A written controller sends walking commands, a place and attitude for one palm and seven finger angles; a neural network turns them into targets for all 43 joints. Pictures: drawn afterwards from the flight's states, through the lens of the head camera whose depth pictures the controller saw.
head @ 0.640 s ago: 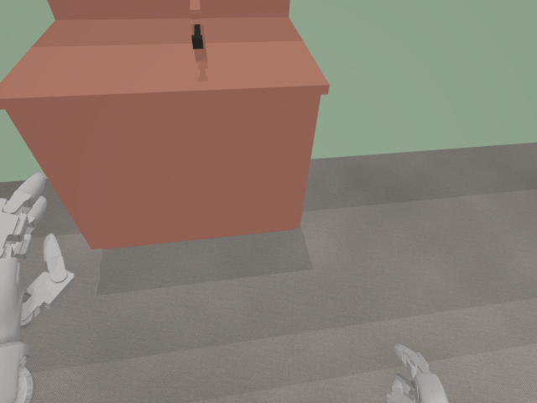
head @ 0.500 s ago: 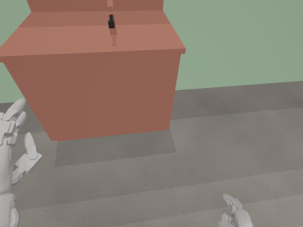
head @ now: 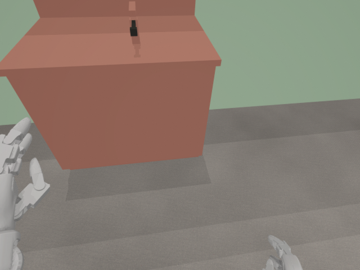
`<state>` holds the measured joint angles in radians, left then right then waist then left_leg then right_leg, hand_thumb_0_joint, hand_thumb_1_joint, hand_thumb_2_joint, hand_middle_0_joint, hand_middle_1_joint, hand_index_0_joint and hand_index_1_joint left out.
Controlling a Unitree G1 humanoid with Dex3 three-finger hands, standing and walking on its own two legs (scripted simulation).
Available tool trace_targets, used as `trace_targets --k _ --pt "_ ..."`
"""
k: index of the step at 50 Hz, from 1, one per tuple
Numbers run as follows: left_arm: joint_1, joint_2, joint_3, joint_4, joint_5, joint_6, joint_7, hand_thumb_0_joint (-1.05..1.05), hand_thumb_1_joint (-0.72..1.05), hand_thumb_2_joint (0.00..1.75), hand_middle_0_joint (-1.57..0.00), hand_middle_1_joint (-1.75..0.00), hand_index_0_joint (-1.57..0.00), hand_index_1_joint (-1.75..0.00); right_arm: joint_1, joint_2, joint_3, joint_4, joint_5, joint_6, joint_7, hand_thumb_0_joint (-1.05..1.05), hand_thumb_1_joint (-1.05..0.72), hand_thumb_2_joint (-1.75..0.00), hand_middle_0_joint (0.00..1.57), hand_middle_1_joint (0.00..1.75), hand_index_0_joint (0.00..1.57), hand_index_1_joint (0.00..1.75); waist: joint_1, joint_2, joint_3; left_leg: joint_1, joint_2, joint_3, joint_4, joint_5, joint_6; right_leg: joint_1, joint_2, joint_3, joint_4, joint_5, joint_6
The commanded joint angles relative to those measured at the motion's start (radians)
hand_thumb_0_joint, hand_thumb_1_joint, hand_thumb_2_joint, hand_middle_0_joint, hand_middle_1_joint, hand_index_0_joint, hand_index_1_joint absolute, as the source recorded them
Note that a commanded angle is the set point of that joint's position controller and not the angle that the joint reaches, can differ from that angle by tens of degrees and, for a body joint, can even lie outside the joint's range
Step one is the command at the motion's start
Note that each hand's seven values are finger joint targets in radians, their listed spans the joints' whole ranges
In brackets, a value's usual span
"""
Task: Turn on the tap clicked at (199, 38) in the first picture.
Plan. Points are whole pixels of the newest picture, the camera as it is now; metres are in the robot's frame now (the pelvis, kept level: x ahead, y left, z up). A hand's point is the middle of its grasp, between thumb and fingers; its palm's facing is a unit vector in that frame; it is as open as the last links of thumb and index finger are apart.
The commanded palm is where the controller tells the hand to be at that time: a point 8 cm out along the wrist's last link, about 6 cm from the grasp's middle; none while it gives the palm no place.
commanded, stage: walk to a spot facing it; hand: left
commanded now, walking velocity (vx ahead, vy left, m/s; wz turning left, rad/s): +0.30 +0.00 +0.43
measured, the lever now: (133, 31) +0.96 +0.25 +0.13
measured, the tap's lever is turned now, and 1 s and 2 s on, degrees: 0 0 0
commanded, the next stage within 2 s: turn to face it in 0.54 s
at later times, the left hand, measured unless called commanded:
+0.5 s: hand (48, 159) +0.26 +0.26 +0.17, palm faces +0.49 -0.74 -0.45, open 7.4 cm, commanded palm +0.20 +0.29 +0.18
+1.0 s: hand (53, 120) +0.34 +0.28 +0.18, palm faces +0.55 -0.75 -0.36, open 7.4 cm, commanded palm +0.28 +0.30 +0.18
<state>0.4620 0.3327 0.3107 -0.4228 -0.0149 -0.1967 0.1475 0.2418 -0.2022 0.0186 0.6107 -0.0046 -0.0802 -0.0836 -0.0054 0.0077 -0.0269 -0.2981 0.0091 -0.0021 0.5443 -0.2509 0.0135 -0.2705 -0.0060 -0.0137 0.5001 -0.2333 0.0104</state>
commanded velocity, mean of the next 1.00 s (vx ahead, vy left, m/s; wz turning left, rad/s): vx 0.16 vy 0.00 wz -0.01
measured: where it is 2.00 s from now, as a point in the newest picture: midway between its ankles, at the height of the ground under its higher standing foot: outside the picture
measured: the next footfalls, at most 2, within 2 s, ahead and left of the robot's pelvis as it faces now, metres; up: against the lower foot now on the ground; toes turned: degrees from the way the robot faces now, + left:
right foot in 0.48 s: +0.17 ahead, -0.11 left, +0.00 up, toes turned +0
left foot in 0.80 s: +0.20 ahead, +0.15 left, +0.00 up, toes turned +20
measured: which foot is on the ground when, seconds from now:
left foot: down 0.00-0.50, up 0.52-0.78, down 0.80-1.00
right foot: down 0.00-0.18, up 0.20-0.46, down 0.48-0.82, up 0.84-1.00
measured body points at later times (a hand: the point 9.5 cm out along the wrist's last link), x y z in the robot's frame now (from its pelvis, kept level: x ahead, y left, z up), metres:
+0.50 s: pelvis +0.08 -0.01 -0.01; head +0.08 -0.01 +0.44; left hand +0.23 +0.29 +0.19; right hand +0.25 -0.20 -0.11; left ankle +0.04 +0.11 -0.73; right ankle +0.13 -0.11 -0.74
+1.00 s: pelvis +0.15 +0.00 +0.00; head +0.18 +0.02 +0.45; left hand +0.31 +0.32 +0.20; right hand +0.39 -0.15 -0.07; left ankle +0.17 +0.14 -0.74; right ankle +0.16 -0.10 -0.70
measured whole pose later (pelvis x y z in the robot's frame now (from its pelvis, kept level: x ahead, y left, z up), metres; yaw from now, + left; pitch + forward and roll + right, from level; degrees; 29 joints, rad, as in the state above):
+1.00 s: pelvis +0.15 +0.00 +0.00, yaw +6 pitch -1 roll -1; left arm 0.37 0.36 0.37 -0.51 -0.03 -0.20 0.16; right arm 0.12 -0.13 0.04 0.54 -0.01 -0.10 -0.03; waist 0.04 -0.01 0.07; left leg -0.28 0.14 0.20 0.56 -0.24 -0.02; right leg -0.39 -0.03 -0.10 0.87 -0.45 0.04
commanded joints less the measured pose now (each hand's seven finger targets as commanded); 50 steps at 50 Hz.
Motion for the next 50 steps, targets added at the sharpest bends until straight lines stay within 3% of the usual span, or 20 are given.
trace_targets --k 1,5,7,8,9,10,11,14,22,23,25,26,28,32,38,39,41,43,47,50 --pt "-0.082 0.178 0.124 -0.227 -0.001 -0.048 0.031 0.0 0.9 0.9 -0.2 -0.3 -0.2 -0.3 -0.11 -0.11 -0.046 -0.154 -0.003 -0.041 -0.014 0.0 -0.9 -0.9 0.2 0.3 0.2 0.3 -0.004 -0.029 0.011 -0.148 0.034 -0.069 -0.043 -0.287 0.046 0.008 -0.13 0.128 -0.119 -0.386 -0.07" --pt "-0.1 0.187 0.138 -0.232 -0.002 -0.055 0.041 0.0 0.9 0.9 -0.2 -0.3 -0.2 -0.3 -0.091 -0.098 -0.043 -0.134 -0.001 -0.043 -0.009 0.0 -0.9 -0.9 0.2 0.3 0.2 0.3 -0.009 -0.115 -0.017 -0.17 0.006 0.012 0.114 -0.211 0.026 0.042 -0.259 0.205 -0.111 -0.405 -0.126" --pt "-0.121 0.19 0.134 -0.264 -0.002 -0.058 0.039 0.0 0.9 0.9 -0.2 -0.3 -0.2 -0.3 -0.091 -0.102 -0.041 -0.134 0.002 -0.042 -0.012 0.0 -0.9 -0.9 0.2 0.3 0.2 0.3 -0.019 -0.03 0.021 -0.084 0.022 -0.013 0.004 -0.222 0.038 -0.054 -0.213 0.121 -0.008 -0.392 -0.102" --pt "-0.135 0.186 0.134 -0.3 -0.005 -0.068 0.036 0.0 0.9 0.9 -0.2 -0.3 -0.2 -0.3 -0.088 -0.117 -0.044 -0.141 0.005 -0.047 -0.016 0.0 -0.9 -0.9 0.2 0.3 0.2 0.3 -0.03 0.12 0.027 -0.017 0.071 -0.122 -0.108 -0.251 0.07 -0.13 -0.131 0.019 0.133 -0.355 -0.055" --pt "-0.137 0.18 0.133 -0.326 -0.001 -0.082 0.036 0.0 0.9 0.9 -0.2 -0.3 -0.2 -0.3 -0.088 -0.126 -0.043 -0.134 0.005 -0.052 -0.016 0.0 -0.9 -0.9 0.2 0.3 0.2 0.3 -0.033 0.307 0.031 0.047 0.215 -0.401 -0.241 -0.288 0.136 -0.235 -0.015 -0.084 0.34 -0.323 0.004" --pt "-0.14 0.182 0.132 -0.305 0.01 -0.09 0.036 0.0 0.9 0.9 -0.2 -0.3 -0.2 -0.3 -0.07 -0.11 -0.044 -0.124 -0.003 -0.062 -0.012 0.0 -0.9 -0.9 0.2 0.3 0.2 0.3 -0.043 0.33 0.046 0.079 0.314 -0.641 -0.328 -0.264 0.207 -0.332 -0.003 -0.03 0.513 -0.377 0.005" --pt "-0.135 0.186 0.129 -0.306 0.021 -0.096 0.035 0.0 0.9 0.9 -0.2 -0.3 -0.2 -0.3 -0.068 -0.101 -0.046 -0.111 -0.014 -0.073 -0.007 0.0 -0.9 -0.9 0.2 0.3 0.2 0.3 -0.038 0.24 0.043 0.153 0.34 -0.677 -0.292 -0.133 0.241 -0.399 -0.036 0.026 0.567 -0.346 -0.002" --pt "-0.095 0.168 0.114 -0.32 0.011 -0.097 0.024 0.0 0.9 0.9 -0.2 -0.3 -0.2 -0.3 -0.064 -0.112 -0.055 -0.087 -0.006 -0.087 0.007 0.0 -0.9 -0.9 0.2 0.3 0.2 0.3 -0.014 0.16 -0.041 0.264 0.272 -0.442 -0.171 0.257 0.223 -0.372 -0.041 -0.007 0.483 -0.292 0.017" --pt "-0.062 0.168 0.131 -0.197 0.0 -0.071 0.01 0.0 0.9 0.9 -0.2 -0.3 -0.2 -0.3 -0.094 -0.11 -0.047 -0.089 -0.006 -0.058 0.002 0.0 -0.9 -0.9 0.2 0.3 0.2 0.3 0.0 0.156 -0.016 -0.067 0.173 -0.174 -0.099 0.029 0.117 0.127 0.002 -0.143 0.002 -0.088 0.016" --pt "-0.065 0.183 0.135 -0.185 0.004 -0.067 0.012 0.0 0.9 0.9 -0.2 -0.3 -0.2 -0.3 -0.1 -0.098 -0.046 -0.092 -0.004 -0.049 -0.002 0.0 -0.9 -0.9 0.2 0.3 0.2 0.3 0.002 0.086 -0.037 -0.152 0.14 -0.126 0.012 -0.03 0.094 0.244 -0.054 -0.077 -0.071 -0.098 -0.011" --pt "-0.102 0.253 0.187 -0.192 0.002 -0.062 0.02 0.0 0.9 0.9 -0.2 -0.3 -0.2 -0.3 -0.116 -0.084 -0.051 -0.123 -0.001 -0.043 -0.001 0.0 -0.9 -0.9 0.2 0.3 0.2 0.3 0.012 -0.291 -0.057 -0.444 -0.025 0.036 0.54 -0.296 0.009 0.367 -0.456 0.498 -0.242 -0.138 -0.196" --pt "-0.132 0.237 0.185 -0.195 -0.004 -0.068 0.023 0.0 0.9 0.9 -0.2 -0.3 -0.2 -0.3 -0.127 -0.105 -0.062 -0.12 -0.01 -0.051 0.003 0.0 -0.9 -0.9 0.2 0.3 0.2 0.3 0.011 -0.231 -0.043 -0.424 0.012 -0.035 0.667 -0.266 -0.005 0.26 -0.476 0.481 -0.263 -0.192 -0.208" --pt "-0.074 0.239 0.189 -0.192 -0.006 -0.074 0.011 0.0 0.9 0.9 -0.2 -0.3 -0.2 -0.3 -0.136 -0.101 -0.062 -0.113 -0.001 -0.032 0.011 0.0 -0.9 -0.9 0.2 0.3 0.2 0.3 0.007 -0.171 0.008 -0.43 0.061 -0.047 0.773 -0.202 -0.026 0.165 -0.447 0.358 -0.248 -0.191 -0.205" --pt "-0.037 0.222 0.185 -0.307 -0.001 -0.093 0.021 0.0 0.9 0.9 -0.2 -0.3 -0.2 -0.3 -0.148 -0.079 -0.047 -0.132 -0.005 -0.011 0.004 0.0 -0.9 -0.9 0.2 0.3 0.2 0.3 0.003 -0.13 0.004 -0.286 0.111 0.027 0.511 -0.144 -0.039 0.116 -0.36 0.012 -0.166 0.299 -0.139" --pt "-0.046 0.181 0.154 -0.386 -0.009 -0.082 0.053 0.0 0.9 0.9 -0.2 -0.3 -0.2 -0.3 -0.108 -0.075 -0.054 -0.166 -0.009 -0.026 -0.019 0.0 -0.9 -0.9 0.2 0.3 0.2 0.3 -0.001 -0.071 -0.136 0.133 0.024 0.186 -0.07 0.144 -0.033 0.117 -0.204 -0.038 0.036 0.387 -0.07" --pt "-0.098 0.193 0.147 -0.407 -0.007 -0.089 0.054 0.0 0.9 0.9 -0.2 -0.3 -0.2 -0.3 -0.101 -0.098 -0.065 -0.172 -0.005 -0.028 -0.024 0.0 -0.9 -0.9 0.2 0.3 0.2 0.3 -0.005 -0.018 -0.152 0.218 0.08 0.132 -0.105 0.196 -0.017 0.073 -0.174 -0.036 0.112 0.301 -0.041" --pt "-0.152 0.188 0.137 -0.345 -0.011 -0.093 0.05 0.0 0.9 0.9 -0.2 -0.3 -0.2 -0.3 -0.1 -0.139 -0.076 -0.179 0.009 -0.028 -0.019 0.0 -0.9 -0.9 0.2 0.3 0.2 0.3 0.007 0.207 -0.14 0.301 0.356 -0.168 -0.155 0.425 0.109 -0.159 -0.042 -0.065 0.314 -0.289 0.016" --pt "-0.185 0.209 0.148 -0.316 -0.006 -0.104 0.035 0.0 0.9 0.9 -0.2 -0.3 -0.2 -0.3 -0.111 -0.111 -0.068 -0.162 -0.012 -0.05 -0.009 0.0 -0.9 -0.9 0.2 0.3 0.2 0.3 0.003 0.307 -0.09 0.287 0.456 -0.288 -0.207 0.473 0.188 -0.27 -0.048 0.004 0.534 -0.375 0.017" --pt "-0.102 0.147 0.103 -0.34 -0.009 -0.077 0.01 0.0 0.9 0.9 -0.2 -0.3 -0.2 -0.3 -0.095 -0.126 -0.074 -0.172 0.0 -0.064 0.044 0.0 -0.9 -0.9 0.2 0.3 0.2 0.3 0.009 0.241 -0.107 0.24 0.369 0.035 -0.138 0.578 0.1 -0.191 -0.042 -0.061 0.389 -0.21 0.03" --pt "-0.067 0.161 0.126 -0.32 -0.021 -0.06 0.0 0.0 0.9 0.9 -0.2 -0.3 -0.2 -0.3 -0.103 -0.121 -0.06 -0.195 -0.002 -0.065 0.059 0.0 -0.9 -0.9 0.2 0.3 0.2 0.3 0.003 0.246 -0.065 0.125 0.377 0.085 -0.16 0.462 0.072 -0.098 -0.02 -0.108 0.278 -0.163 0.04"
